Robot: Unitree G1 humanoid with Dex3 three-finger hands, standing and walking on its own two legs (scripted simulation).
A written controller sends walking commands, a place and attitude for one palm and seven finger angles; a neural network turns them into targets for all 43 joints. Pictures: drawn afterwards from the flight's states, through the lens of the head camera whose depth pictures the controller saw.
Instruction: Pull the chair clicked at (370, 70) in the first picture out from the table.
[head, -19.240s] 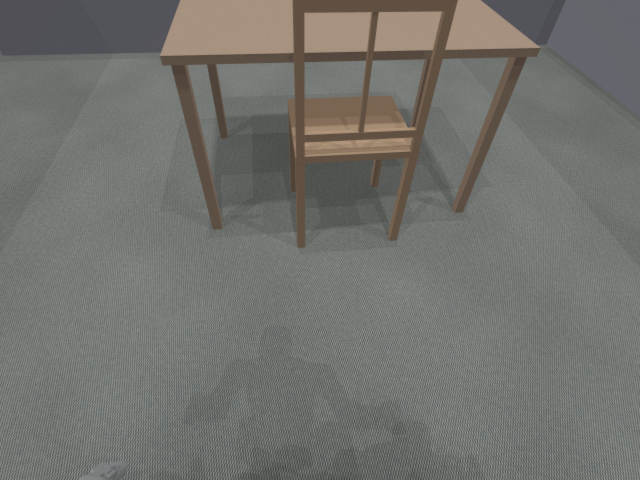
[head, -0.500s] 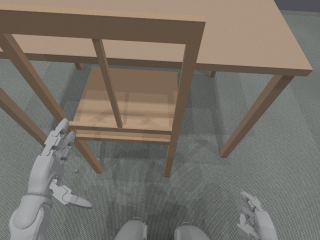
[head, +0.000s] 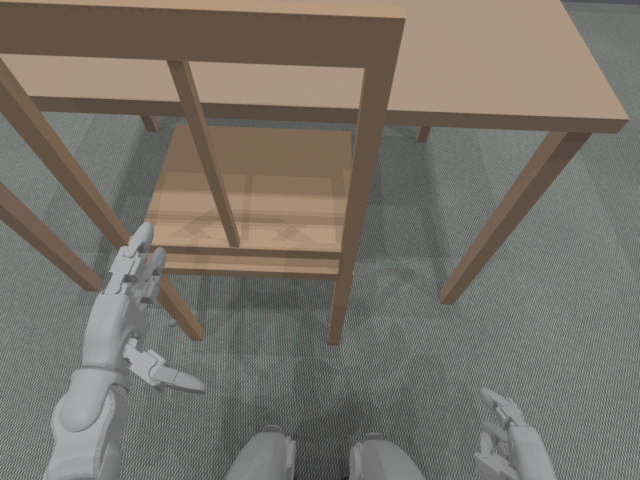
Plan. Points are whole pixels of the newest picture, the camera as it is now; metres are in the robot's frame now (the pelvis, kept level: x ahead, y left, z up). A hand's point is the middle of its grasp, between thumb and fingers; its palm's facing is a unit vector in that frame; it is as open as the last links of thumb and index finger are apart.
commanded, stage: aim the fingers beside a spindle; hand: left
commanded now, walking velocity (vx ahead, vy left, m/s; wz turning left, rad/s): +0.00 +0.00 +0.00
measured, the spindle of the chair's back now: (214, 176) +0.49 +0.17 +0.05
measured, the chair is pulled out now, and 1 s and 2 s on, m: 0.00 0.00 0.00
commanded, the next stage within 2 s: none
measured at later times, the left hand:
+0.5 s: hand (208, 291) +0.34 +0.16 +0.01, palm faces -0.02 -1.00 -0.03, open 16.9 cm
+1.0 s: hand (212, 292) +0.34 +0.15 +0.00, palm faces -0.03 -1.00 -0.03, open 17.0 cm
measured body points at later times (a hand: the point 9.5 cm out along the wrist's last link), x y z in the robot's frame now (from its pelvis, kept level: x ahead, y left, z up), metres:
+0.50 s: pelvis -0.01 +0.01 -0.02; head +0.10 +0.02 +0.42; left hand +0.34 +0.21 +0.01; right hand +0.14 -0.24 -0.12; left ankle +0.02 +0.08 -0.64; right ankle +0.01 -0.07 -0.64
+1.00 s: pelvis +0.00 +0.00 -0.02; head +0.10 +0.01 +0.42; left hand +0.34 +0.21 +0.00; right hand +0.14 -0.24 -0.13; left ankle +0.02 +0.08 -0.64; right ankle +0.01 -0.07 -0.64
